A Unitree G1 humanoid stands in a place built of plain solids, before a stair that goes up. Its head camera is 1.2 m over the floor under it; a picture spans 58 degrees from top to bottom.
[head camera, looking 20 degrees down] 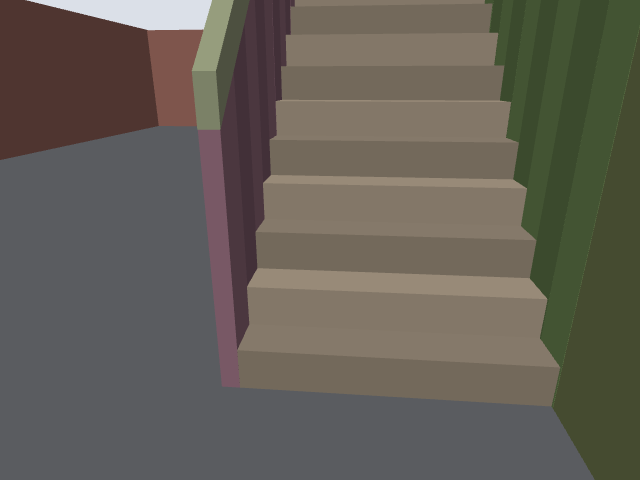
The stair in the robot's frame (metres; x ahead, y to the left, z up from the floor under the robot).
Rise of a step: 0.18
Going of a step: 0.20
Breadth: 1.25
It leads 5 degrees to the right of straight ahead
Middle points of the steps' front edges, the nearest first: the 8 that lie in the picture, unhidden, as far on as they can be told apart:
1.43 -0.29 0.18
1.63 -0.31 0.37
1.84 -0.33 0.55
2.04 -0.34 0.74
2.24 -0.36 0.92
2.44 -0.38 1.10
2.64 -0.40 1.29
2.84 -0.42 1.47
